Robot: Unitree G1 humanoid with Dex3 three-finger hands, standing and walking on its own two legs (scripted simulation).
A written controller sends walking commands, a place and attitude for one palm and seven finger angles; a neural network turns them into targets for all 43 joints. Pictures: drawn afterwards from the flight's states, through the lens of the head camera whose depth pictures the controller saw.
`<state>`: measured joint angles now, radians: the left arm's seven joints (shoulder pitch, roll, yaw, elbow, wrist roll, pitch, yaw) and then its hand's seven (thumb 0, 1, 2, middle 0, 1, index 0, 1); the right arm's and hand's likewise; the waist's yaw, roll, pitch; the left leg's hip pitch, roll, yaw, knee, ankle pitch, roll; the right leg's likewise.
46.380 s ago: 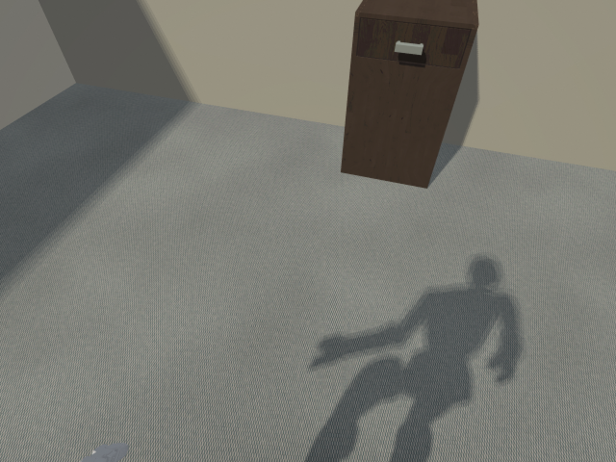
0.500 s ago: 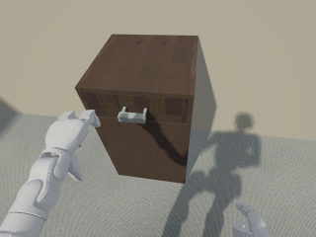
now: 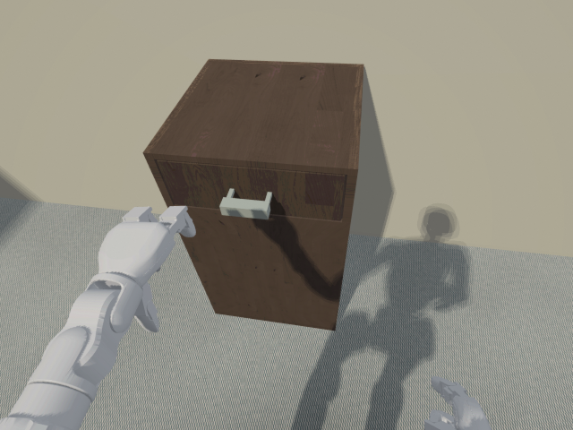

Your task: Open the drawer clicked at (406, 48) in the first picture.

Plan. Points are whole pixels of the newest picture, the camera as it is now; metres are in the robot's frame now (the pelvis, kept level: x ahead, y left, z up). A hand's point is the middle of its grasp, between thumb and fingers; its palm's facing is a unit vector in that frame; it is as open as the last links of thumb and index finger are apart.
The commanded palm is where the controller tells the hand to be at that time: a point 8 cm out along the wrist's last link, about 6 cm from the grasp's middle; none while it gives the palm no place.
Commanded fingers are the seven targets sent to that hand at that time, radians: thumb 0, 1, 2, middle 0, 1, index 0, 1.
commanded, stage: move the hooked fingers above the handle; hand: left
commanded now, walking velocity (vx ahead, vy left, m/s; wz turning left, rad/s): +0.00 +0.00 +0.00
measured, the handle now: (247, 201) +0.57 +0.16 -0.07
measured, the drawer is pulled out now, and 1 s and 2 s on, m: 0.00 0.00 0.00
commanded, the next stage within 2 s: none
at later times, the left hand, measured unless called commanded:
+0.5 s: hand (203, 230) +0.40 +0.19 +0.03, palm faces -0.04 -0.08 -1.00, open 13.8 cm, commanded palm +0.39 +0.20 +0.09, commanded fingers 0.00 -0.50 0.30 -0.30 -1.20 -0.30 -1.20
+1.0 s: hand (231, 207) +0.47 +0.16 +0.02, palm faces +0.00 -0.06 -1.00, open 13.8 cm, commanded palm +0.45 +0.18 +0.06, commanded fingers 0.00 -0.50 0.30 -0.30 -1.20 -0.30 -1.20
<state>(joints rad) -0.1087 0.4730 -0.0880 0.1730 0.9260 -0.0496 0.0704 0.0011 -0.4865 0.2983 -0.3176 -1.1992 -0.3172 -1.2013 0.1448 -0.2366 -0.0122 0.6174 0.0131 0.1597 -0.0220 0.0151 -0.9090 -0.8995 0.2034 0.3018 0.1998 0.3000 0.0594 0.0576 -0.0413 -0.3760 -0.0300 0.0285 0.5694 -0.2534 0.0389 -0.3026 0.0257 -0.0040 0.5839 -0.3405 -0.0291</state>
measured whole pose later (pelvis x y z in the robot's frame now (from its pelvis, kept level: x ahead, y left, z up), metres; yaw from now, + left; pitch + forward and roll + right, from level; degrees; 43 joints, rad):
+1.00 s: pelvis +0.01 -0.01 -0.02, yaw -1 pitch +15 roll +0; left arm -0.70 0.38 -0.09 0.91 1.09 -0.07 0.33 0.00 -0.48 0.30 -0.32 -1.20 -0.32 -1.20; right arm 0.29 -0.23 -0.07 0.67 0.00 0.17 -0.01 0.01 -0.91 -0.90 0.20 0.30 0.20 0.30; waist -0.08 0.04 -0.14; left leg -0.69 0.00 0.04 0.76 -0.35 0.03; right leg -0.61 0.05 0.00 0.76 -0.42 -0.04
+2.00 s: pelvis -0.01 +0.02 -0.05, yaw -2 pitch +23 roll -3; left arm -0.98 0.42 -0.06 1.15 1.15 0.00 0.46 0.00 -0.49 0.30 -0.32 -1.20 -0.32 -1.20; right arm 0.35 -0.25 -0.06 0.68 -0.03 0.12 0.00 0.01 -0.91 -0.90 0.20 0.30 0.20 0.30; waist -0.18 0.05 -0.17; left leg -0.99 0.00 0.03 0.97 -0.39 0.06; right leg -0.89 0.05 -0.02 0.93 -0.45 -0.01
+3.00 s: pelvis +0.01 +0.00 -0.04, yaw -3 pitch +22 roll -1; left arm -0.85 0.43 -0.03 1.10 1.11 -0.02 0.33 0.00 -0.48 0.30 -0.32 -1.20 -0.32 -1.20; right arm 0.37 -0.24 -0.06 0.66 -0.02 0.15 -0.02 0.01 -0.91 -0.90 0.20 0.30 0.20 0.30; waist -0.15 0.06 -0.16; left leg -0.86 0.02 0.04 0.86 -0.38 0.04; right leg -0.78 0.07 0.01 0.84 -0.44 -0.03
